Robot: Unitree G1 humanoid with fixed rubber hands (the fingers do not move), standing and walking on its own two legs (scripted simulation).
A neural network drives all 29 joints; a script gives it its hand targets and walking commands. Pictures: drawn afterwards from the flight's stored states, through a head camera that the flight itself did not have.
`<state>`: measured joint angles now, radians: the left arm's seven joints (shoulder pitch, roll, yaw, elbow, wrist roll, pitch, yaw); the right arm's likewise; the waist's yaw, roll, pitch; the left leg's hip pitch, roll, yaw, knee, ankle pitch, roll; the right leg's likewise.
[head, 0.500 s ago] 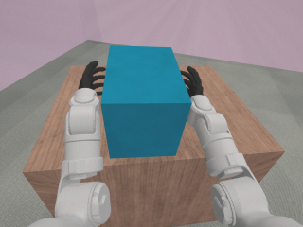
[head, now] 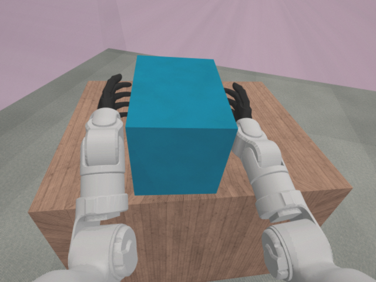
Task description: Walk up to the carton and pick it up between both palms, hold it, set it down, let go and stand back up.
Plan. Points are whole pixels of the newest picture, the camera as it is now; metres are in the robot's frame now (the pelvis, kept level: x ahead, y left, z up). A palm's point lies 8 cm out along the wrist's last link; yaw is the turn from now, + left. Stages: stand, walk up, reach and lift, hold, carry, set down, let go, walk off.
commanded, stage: hold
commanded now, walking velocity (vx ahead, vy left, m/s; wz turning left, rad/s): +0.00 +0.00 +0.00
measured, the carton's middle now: (176, 123) +0.39 +0.01 +0.18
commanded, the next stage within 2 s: none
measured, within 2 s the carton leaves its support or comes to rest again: neither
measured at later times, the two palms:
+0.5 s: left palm (109, 115) +0.36 +0.14 +0.22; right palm (239, 120) +0.36 -0.12 +0.21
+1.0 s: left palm (109, 114) +0.36 +0.14 +0.22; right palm (240, 119) +0.36 -0.12 +0.21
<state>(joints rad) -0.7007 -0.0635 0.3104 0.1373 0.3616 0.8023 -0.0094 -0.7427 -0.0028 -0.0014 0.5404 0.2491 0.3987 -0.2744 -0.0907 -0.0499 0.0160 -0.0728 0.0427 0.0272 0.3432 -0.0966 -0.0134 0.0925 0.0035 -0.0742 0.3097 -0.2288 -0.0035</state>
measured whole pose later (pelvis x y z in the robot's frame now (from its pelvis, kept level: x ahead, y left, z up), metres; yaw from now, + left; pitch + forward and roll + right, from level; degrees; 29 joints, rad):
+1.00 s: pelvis +0.00 +0.00 +0.00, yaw +0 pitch -10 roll +0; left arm -0.68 -0.07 0.31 0.11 0.36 0.80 -0.01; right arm -0.74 0.00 0.00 0.54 0.24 0.41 -0.27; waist -0.09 -0.06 0.02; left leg -0.06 0.04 0.03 0.34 -0.10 -0.02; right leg 0.10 0.00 -0.07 0.31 -0.24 0.00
